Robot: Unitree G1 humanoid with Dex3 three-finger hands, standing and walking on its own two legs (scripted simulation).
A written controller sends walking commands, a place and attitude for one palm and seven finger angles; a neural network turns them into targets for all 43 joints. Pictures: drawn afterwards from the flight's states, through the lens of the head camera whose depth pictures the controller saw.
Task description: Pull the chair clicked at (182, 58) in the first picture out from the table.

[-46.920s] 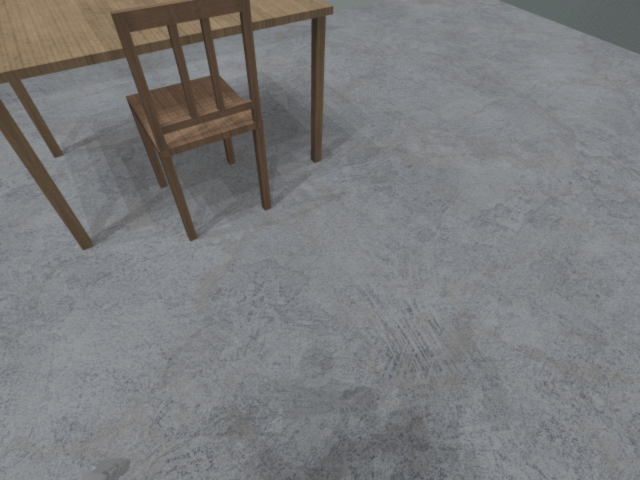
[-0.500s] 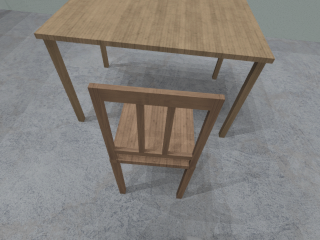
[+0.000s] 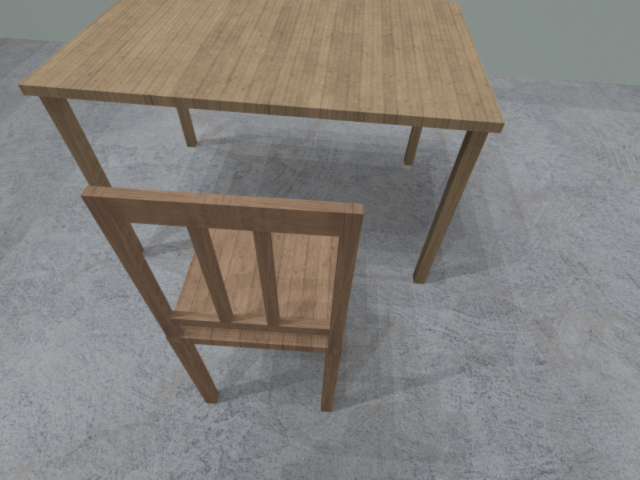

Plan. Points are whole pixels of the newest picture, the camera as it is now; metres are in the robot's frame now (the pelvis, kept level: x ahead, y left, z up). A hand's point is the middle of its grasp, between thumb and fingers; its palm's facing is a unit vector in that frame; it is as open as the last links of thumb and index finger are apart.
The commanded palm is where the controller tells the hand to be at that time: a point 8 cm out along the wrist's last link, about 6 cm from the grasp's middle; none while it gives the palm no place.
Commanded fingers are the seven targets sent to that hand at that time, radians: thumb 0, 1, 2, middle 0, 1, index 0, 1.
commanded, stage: come to a stop and stand still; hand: left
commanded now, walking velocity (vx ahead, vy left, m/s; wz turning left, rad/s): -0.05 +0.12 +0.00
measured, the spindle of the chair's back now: (213, 278) +0.43 +0.22 -0.09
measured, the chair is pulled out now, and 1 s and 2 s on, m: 0.33 0.33 0.33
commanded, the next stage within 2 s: look again from close up in 0.60 s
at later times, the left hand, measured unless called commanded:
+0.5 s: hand out of the picture -0.02 +0.22 -0.17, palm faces +0.08 -0.97 -0.21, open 7.4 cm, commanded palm none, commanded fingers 0.00 0.90 0.90 -0.20 -0.30 -0.20 -0.30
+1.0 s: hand out of the picture +0.01 +0.18 -0.17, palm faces +0.10 -0.97 -0.20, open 7.3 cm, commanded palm none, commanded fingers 0.00 0.90 0.90 -0.20 -0.30 -0.20 -0.30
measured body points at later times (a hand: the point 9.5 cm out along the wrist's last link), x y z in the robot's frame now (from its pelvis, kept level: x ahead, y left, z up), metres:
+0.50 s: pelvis -0.03 +0.03 +0.01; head -0.03 +0.04 +0.46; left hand -0.03 +0.28 -0.15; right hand -0.02 -0.18 -0.15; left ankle -0.03 +0.16 -0.73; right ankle +0.00 -0.09 -0.73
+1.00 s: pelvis +0.02 +0.01 +0.00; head +0.03 +0.01 +0.45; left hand +0.00 +0.23 -0.16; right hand +0.07 -0.22 -0.16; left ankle -0.03 +0.16 -0.73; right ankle +0.00 -0.09 -0.73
